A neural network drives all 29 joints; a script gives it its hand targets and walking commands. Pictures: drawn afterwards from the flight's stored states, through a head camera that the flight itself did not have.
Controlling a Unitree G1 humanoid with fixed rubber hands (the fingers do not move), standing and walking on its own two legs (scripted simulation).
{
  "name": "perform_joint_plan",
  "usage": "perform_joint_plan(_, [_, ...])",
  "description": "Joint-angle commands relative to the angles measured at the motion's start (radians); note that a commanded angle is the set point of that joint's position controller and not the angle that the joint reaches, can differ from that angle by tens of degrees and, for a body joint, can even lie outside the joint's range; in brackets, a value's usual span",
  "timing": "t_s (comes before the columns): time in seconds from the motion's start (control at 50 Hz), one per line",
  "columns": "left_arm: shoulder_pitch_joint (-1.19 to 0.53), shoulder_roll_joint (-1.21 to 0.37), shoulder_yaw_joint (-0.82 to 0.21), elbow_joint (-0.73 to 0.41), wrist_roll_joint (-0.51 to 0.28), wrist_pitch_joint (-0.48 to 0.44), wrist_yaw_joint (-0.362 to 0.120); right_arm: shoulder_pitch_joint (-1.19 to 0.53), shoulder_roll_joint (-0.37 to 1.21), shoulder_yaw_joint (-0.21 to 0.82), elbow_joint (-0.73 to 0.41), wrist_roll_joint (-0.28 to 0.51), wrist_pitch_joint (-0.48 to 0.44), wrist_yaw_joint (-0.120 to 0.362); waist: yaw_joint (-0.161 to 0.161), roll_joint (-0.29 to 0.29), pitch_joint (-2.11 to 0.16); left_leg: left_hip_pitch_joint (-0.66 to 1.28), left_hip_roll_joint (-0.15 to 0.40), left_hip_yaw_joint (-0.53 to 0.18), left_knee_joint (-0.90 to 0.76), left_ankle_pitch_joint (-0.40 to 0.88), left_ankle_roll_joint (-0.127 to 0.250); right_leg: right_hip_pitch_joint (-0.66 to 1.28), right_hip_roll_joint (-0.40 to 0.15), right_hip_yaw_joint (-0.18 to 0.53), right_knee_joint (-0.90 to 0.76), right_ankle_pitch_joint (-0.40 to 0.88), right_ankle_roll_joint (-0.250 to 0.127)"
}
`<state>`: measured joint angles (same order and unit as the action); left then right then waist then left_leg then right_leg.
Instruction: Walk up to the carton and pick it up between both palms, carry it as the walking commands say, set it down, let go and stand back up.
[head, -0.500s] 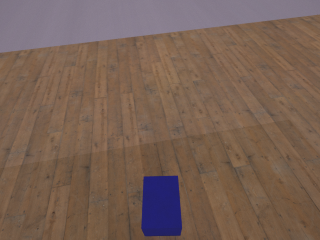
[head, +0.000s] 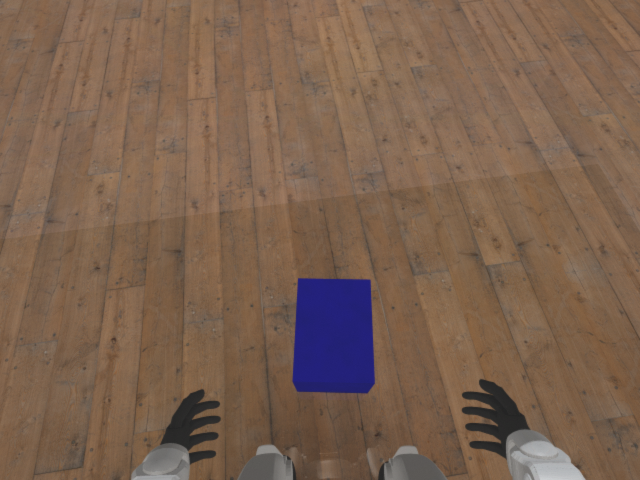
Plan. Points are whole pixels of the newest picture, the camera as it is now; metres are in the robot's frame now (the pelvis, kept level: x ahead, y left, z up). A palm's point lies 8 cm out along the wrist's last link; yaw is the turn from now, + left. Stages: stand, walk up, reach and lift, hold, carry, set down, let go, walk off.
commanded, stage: reach and lift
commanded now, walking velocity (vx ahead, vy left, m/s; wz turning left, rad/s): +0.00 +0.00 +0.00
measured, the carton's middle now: (333, 336) +0.46 -0.02 -0.64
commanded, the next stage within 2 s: none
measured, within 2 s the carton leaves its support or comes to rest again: neither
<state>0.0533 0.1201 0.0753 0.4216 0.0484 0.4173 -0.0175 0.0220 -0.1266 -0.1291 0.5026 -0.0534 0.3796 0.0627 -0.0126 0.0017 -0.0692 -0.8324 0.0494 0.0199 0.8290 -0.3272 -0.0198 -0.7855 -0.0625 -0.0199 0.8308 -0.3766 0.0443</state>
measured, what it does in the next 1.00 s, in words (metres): lowers itself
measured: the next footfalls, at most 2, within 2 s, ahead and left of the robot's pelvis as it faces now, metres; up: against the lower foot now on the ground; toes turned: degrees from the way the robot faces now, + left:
none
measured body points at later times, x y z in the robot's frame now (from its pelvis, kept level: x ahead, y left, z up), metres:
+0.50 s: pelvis -0.09 +0.01 -0.06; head +0.10 +0.00 +0.35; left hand +0.32 +0.18 -0.15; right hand +0.30 -0.21 -0.14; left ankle +0.03 +0.13 -0.69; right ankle +0.00 -0.15 -0.69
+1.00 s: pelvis -0.05 +0.00 -0.07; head +0.24 +0.00 +0.27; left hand +0.47 +0.18 -0.18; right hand +0.43 -0.21 -0.18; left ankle +0.03 +0.13 -0.69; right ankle +0.00 -0.15 -0.69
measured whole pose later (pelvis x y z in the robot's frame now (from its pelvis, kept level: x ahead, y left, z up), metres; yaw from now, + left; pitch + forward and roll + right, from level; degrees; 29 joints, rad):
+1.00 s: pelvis -0.05 +0.00 -0.07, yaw -3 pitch +42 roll -1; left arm -1.07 0.26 0.28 0.94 0.03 0.12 0.02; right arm -0.99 -0.18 -0.30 0.84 0.01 0.11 -0.08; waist -0.02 0.00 -0.06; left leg -1.52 0.04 0.00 1.09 -0.31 -0.01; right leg -1.49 -0.03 0.02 1.09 -0.34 0.05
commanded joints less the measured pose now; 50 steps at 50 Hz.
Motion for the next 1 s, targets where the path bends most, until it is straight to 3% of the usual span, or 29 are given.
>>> perform_joint_plan(0.0, [-0.027,0.065,0.014,-0.128,-0.026,-0.015,0.016,0.007,-0.128,-0.028,-0.126,0.017,-0.016,-0.008,-0.021,0.037,-0.428,0.387,-0.095,-0.021,0.014,0.491,-0.007,0.004,0.129,-0.041,-0.014,0.367,-0.024])
perform_joint_plan(0.08, [-0.197,0.099,0.013,-0.115,-0.039,0.016,0.024,-0.158,-0.133,-0.002,-0.143,0.068,0.024,-0.013,-0.021,0.024,-0.321,0.227,-0.093,0.009,0.005,0.074,0.006,-0.024,0.109,-0.038,0.005,0.084,-0.031])
perform_joint_plan(0.14, [-0.352,0.115,0.023,-0.067,-0.048,0.054,0.026,-0.326,-0.145,0.008,-0.136,0.1,0.062,-0.018,-0.019,0.013,-0.276,0.17,-0.088,0.022,0.024,-0.099,0.014,-0.05,0.103,-0.037,0.014,-0.071,-0.039])
perform_joint_plan(0.24, [-0.592,0.136,0.057,0.073,-0.056,0.1,0.027,-0.561,-0.135,-0.016,-0.026,0.11,0.112,-0.046,-0.019,-0.014,-0.251,0.112,-0.089,0.041,0.05,-0.221,0.017,-0.078,0.098,-0.044,0.032,-0.151,-0.035])
perform_joint_plan(0.36, [-0.863,0.16,0.096,0.214,-0.059,0.09,0.046,-0.815,-0.134,-0.075,0.114,0.085,0.105,-0.085,-0.017,0.006,-0.324,0.082,-0.086,0.033,0.078,-0.26,0.007,-0.145,0.095,-0.06,0.076,-0.163,-0.029])
perform_joint_plan(0.5, [-1.081,0.196,0.119,0.32,-0.067,0.015,0.069,-1.003,-0.137,-0.103,0.198,0.083,0.033,-0.135,-0.017,0.017,-0.5,0.031,-0.092,0.038,0.137,-0.198,-0.009,-0.216,0.115,-0.076,0.127,-0.124,-0.017])
perform_joint_plan(0.62, [-1.153,0.214,0.14,0.35,-0.07,-0.094,0.076,-1.041,-0.145,-0.123,0.194,0.089,-0.071,-0.165,-0.014,0.033,-0.685,0.017,-0.107,0.044,0.18,0.006,-0.018,-0.235,0.138,-0.073,0.166,0.017,-0.014])
perform_joint_plan(0.78, [-1.26,0.232,0.153,0.359,-0.073,-0.253,0.051,-1.108,-0.151,-0.161,0.201,0.098,-0.228,-0.151,-0.022,0.059,-0.837,0.005,-0.109,0.013,0.212,0.293,-0.013,-0.318,0.142,-0.05,0.198,0.233,-0.001])
perform_joint_plan(0.98, [-1.326,0.243,0.236,0.427,0.006,-0.331,0.031,-1.198,-0.132,-0.193,0.243,0.038,-0.296,-0.14,0.004,0.023,-0.969,-0.055,-0.109,-0.012,0.23,0.499,-0.009,-0.308,0.151,-0.019,0.205,0.442,0.017])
